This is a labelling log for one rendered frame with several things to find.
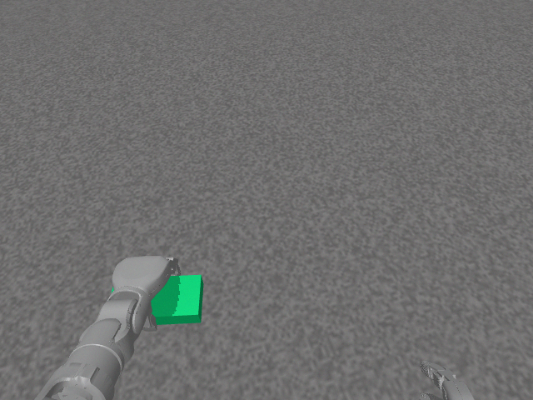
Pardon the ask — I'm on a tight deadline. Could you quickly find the right robot hand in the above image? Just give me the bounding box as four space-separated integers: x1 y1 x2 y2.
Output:
420 361 475 400

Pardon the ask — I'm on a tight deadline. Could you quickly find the left robot arm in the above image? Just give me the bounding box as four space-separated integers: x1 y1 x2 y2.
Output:
34 287 151 400

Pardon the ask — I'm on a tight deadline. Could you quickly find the small box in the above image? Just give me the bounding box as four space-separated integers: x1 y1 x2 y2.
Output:
112 275 203 325

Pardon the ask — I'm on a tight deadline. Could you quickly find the left robot hand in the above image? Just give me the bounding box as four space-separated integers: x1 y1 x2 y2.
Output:
112 256 181 332

